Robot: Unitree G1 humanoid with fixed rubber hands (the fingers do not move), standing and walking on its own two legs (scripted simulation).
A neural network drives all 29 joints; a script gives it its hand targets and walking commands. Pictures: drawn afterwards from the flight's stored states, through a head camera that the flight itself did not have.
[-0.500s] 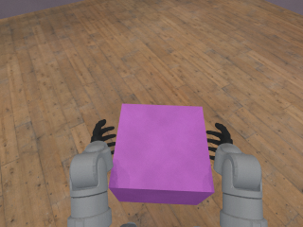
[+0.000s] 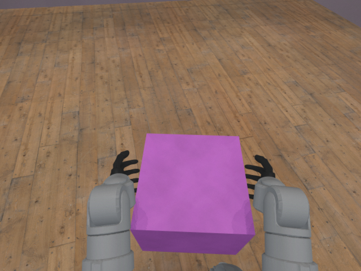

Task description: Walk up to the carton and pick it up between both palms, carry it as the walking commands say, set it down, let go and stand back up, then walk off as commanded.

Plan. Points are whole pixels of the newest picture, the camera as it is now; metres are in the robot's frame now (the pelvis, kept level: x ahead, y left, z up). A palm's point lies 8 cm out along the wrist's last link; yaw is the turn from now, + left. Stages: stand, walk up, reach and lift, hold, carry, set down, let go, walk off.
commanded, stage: carry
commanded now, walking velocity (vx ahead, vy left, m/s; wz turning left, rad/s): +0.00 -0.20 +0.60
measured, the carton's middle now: (190, 193) +0.31 +0.00 -0.02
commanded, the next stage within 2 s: none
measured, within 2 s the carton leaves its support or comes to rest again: neither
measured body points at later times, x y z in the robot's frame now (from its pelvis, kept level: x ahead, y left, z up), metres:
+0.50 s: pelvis -0.10 -0.10 -0.01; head -0.08 -0.08 +0.44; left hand +0.17 +0.12 +0.06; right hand +0.23 -0.18 +0.07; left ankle -0.11 +0.00 -0.73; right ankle -0.01 -0.19 -0.72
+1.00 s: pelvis -0.16 -0.21 +0.00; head -0.13 -0.19 +0.45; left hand +0.00 +0.08 +0.06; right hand +0.17 -0.18 +0.06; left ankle -0.17 -0.09 -0.68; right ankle -0.06 -0.29 -0.72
